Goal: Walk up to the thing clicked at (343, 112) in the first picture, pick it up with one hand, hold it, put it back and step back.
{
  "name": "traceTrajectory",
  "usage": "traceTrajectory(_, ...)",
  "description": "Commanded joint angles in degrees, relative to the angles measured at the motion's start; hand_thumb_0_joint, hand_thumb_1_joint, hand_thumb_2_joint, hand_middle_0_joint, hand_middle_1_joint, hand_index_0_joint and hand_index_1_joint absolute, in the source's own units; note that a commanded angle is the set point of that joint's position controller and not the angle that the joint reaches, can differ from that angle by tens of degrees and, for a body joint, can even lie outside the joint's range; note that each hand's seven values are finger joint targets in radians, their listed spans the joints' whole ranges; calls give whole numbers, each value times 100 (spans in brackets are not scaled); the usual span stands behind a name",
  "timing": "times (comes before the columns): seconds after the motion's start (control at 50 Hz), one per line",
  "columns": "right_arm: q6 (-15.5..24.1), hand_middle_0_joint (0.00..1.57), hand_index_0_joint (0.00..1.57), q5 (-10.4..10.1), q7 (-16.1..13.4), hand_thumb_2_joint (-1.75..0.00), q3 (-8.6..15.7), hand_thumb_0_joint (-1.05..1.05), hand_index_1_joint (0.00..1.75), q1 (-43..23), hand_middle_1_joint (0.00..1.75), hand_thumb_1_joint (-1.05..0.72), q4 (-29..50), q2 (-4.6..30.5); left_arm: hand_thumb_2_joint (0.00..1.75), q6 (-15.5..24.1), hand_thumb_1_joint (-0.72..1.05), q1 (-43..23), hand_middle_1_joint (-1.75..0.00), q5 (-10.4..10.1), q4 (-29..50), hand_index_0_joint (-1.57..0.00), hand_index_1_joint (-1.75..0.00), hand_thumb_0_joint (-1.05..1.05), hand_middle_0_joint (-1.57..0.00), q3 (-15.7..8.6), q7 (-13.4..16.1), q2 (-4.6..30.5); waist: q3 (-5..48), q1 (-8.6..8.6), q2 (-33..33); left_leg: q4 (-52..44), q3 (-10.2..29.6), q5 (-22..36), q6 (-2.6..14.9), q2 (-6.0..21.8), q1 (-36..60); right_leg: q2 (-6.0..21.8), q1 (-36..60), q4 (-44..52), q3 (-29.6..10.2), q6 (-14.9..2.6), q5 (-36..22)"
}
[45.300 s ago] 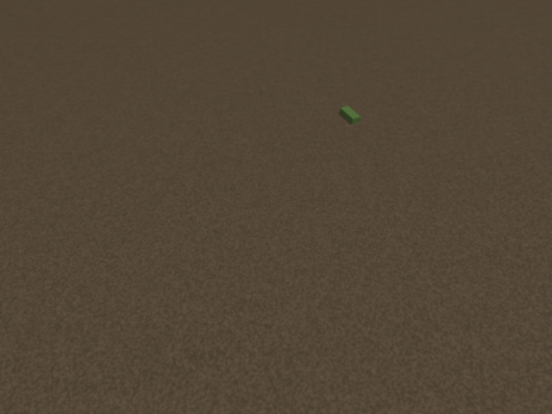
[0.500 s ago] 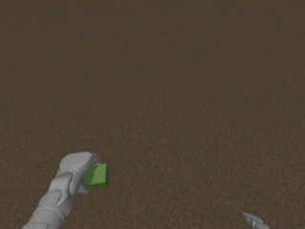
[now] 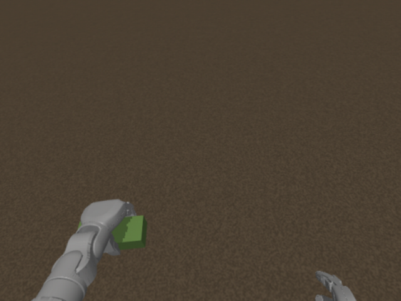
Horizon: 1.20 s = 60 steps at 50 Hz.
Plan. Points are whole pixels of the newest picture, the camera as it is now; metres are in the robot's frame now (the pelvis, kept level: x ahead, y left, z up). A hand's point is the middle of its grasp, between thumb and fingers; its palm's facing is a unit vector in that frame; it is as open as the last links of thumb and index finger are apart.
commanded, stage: hold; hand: left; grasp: from above
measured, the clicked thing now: (112, 234) +0.31 +0.23 -0.06
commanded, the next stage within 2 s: crouch in 0.80 s
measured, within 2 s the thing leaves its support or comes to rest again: neither
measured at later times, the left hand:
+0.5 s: hand (110, 234) +0.29 +0.22 -0.03, palm faces -0.45 -0.06 -0.89, open 8.9 cm
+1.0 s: hand (111, 233) +0.29 +0.22 -0.03, palm faces -0.44 -0.05 -0.90, open 8.9 cm
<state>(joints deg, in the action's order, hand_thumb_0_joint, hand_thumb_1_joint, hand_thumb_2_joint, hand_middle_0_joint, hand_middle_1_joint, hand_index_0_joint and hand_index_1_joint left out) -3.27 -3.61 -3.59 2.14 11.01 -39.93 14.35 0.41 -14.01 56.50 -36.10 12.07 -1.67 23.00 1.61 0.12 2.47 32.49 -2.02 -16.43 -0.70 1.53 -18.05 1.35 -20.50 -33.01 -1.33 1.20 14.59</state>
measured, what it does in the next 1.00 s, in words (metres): stands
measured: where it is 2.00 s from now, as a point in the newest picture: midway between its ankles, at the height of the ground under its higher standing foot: outside the picture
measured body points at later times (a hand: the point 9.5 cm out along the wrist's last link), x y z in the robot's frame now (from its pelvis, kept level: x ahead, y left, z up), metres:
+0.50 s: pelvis +0.00 +0.00 +0.00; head +0.01 -0.02 +0.45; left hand +0.31 +0.22 +0.02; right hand +0.15 -0.25 -0.11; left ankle +0.00 +0.13 -0.73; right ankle +0.03 -0.13 -0.73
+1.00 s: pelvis +0.00 +0.00 +0.01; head +0.01 -0.02 +0.46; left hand +0.31 +0.22 +0.02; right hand +0.14 -0.25 -0.11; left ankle +0.00 +0.13 -0.73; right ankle +0.03 -0.13 -0.73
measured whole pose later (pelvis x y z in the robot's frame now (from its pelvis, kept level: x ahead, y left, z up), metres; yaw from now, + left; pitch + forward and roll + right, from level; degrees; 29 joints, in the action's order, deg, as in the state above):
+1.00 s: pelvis +0.00 +0.00 +0.01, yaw +0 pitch +1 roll +0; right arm -4.5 -3.7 -3.7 2.1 10.8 -39.7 14.2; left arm 1.0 -13.6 57.0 -36.2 12.1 -1.7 22.8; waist 0.6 0.2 2.6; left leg 28.7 -2.1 -14.8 -0.6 1.4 -14.5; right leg 1.4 -17.0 -29.2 -1.3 1.2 13.0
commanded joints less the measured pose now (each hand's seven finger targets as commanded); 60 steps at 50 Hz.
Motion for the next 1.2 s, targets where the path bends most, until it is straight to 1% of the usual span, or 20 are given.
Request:
traceTrajectory(0.0,266,20,20,-16,-36,-90,206,0,30,-492,30,-90,810,722,52,22,73,-2024,-47,-33,1310,-109,-45,0,-107,-601,158,1272,1365,43,-105,-529,-10,1081,112,-228,593,-255,508,585,107,-137,-757)
traceTrajectory(0.22,246,20,20,-27,-55,-90,184,0,30,-560,30,-90,838,704,53,-12,68,-1740,-45,2,1161,-106,-44,0,-105,-688,70,1304,1236,42,-223,-627,-22,1097,131,-233,695,-245,610,734,104,-121,-753)
traceTrajectory(0.26,249,20,20,-25,-53,-90,173,0,30,-591,30,-90,860,682,53,12,70,-1874,-46,-64,1466,-108,-45,0,-106,-630,40,1248,1338,88,-176,-637,-29,1136,125,-240,742,-247,689,742,104,-122,-785)
traceTrajectory(0.38,233,20,20,-31,-66,-90,167,0,30,-613,30,-90,849,687,53,32,72,-1731,-47,-86,1285,-109,-45,0,-107,-552,4,1171,1250,58,-268,-657,-24,1262,130,-227,785,-256,642,748,132,-119,-906)
traceTrajectory(0.56,179,20,20,-24,-72,-90,182,0,30,-555,30,-90,795,685,54,57,70,-2003,-44,48,1347,-109,-43,0,-108,-692,149,1336,1396,49,-47,-679,-45,1402,118,-239,917,-242,730,736,117,-144,-1058)
traceTrajectory(0.64,179,20,20,-16,-50,-90,197,0,30,-580,30,-90,805,702,56,28,70,-1836,-46,9,1098,-109,-45,0,-108,-521,182,1109,1197,24,-159,-747,14,1275,95,-198,840,-272,666,776,162,-161,-894)
traceTrajectory(0.68,173,20,20,-19,-48,-90,193,0,30,-589,30,-90,817,692,55,44,70,-1909,-47,-1,1133,-108,-46,0,-107,-627,175,1220,1227,74,-105,-753,-14,1208,106,-224,819,-247,701,806,149,-158,-838)
traceTrajectory(0.72,176,20,20,-9,-45,-90,201,0,30,-553,30,-90,819,684,55,61,70,-1959,-46,18,1110,-109,-45,0,-108,-493,135,1111,1226,1,-169,-743,-22,1191,121,-230,839,-236,679,828,135,-145,-854)
traceTrajectory(0.74,174,20,20,-15,-48,-90,191,0,30,-591,30,-90,831,682,55,63,71,-1888,-45,-5,1157,-110,-44,0,-109,-551,128,1177,1208,70,-126,-745,-33,1169,125,-243,818,-222,722,860,132,-139,-824)
traceTrajectory(0.82,155,20,20,-3,-45,-90,214,0,30,-537,30,-90,815,717,56,46,70,-1687,-45,26,1054,-108,-45,0,-108,-621,146,1187,1257,44,-169,-731,-12,1377,103,-202,870,-257,762,795,158,-155,-999)
traceTrajectory(0.84,156,20,20,-9,-44,-90,218,0,30,-546,30,-90,821,701,54,54,70,-1824,-45,8,1209,-109,-44,0,-108,-548,159,1141,1292,47,-85,-754,-6,1412,89,-200,906,-261,751,772,164,-171,-1038)
traceTrajectory(0.88,153,20,20,-9,-49,-91,207,0,30,-528,30,-92,803,715,48,63,76,-2061,-51,9,1158,-112,-47,0,-108,-654,198,1290,1235,33,-136,-754,3,1316,100,-195,846,-266,726,817,168,-154,-956)
traceTrajectory(0.9,154,20,20,-19,-43,-90,200,0,30,-558,30,-88,830,700,47,56,68,-1795,-47,13,1018,-104,-44,0,-100,-608,208,1188,1130,63,-207,-781,1,1230,105,-217,790,-250,738,841,169,-159,-862)
traceTrajectory(0.94,141,20,20,-10,-40,-90,215,0,30,-503,30,-89,809,703,50,65,72,-1764,-46,45,926,-109,-44,0,-107,-583,228,1125,1168,13,-232,-731,-28,1248,123,-230,795,-233,670,838,146,-142,-908)
traceTrajectory(0.98,134,20,20,-2,-30,-90,209,0,30,-478,30,-89,782,704,52,95,74,-1687,-45,78,692,-112,-44,0,-110,-491,295,1007,969,-53,-444,-715,-2,1177,133,-221,681,-236,573,823,161,-139,-850)
traceTrajectory(1.02,115,20,20,17,-21,-90,214,0,30,-458,30,-89,752,693,56,170,78,-1724,-44,124,554,-115,-44,0,-114,-566,415,1051,980,-22,-349,-657,-19,1107,117,-250,579,-220,502,775,156,-146,-777)
traceTrajectory(1.04,106,20,20,33,-15,-90,219,0,30,-368,30,-89,718,691,56,211,78,-1760,-44,183,404,-115,-44,0,-115,-532,495,985,974,-106,-452,-581,-27,1061,135,-255,525,-207,407,739,136,-133,-760)
traceTrajectory(1.12,82,20,20,120,30,-90,243,0,30,-277,30,-89,577,713,54,382,81,-2028,-43,346,-297,-117,-43,0,-117,-526,963,907,835,-247,-500,-142,-19,709,113,-284,-49,-185,-176,390,145,-132,-463)
traceTrajectory(1.16,89,20,20,175,65,-90,293,0,30,-99,30,-89,451,748,51,446,80,-2551,-44,520,-383,-117,-43,0,-115,-548,1248,982,1279,-326,-350,294,-28,720,99,-267,-304,-191,-505,-20,114,-137,-527)
traceTrajectory(1.18,97,20,20,202,87,-90,306,0,30,-52,30,-90,401,756,49,421,81,-2475,-44,591,-783,-117,-42,0,-115,-501,1385,880,1338,-355,-402,568,-37,717,89,-284,-567,-173,-665,-257,116,-127,-538)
